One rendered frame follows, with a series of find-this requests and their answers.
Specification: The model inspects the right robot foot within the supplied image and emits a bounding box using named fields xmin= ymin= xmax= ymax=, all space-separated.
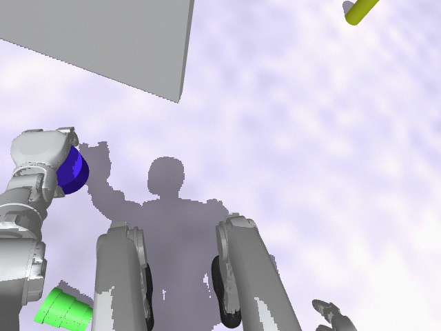
xmin=212 ymin=255 xmax=242 ymax=328

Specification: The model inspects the left robot arm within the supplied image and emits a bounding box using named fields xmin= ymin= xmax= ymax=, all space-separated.
xmin=0 ymin=163 xmax=57 ymax=331

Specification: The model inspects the right robot hand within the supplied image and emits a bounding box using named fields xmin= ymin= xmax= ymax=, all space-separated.
xmin=312 ymin=299 xmax=357 ymax=331

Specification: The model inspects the left robot hand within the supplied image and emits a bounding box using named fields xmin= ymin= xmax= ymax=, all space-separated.
xmin=10 ymin=127 xmax=79 ymax=198

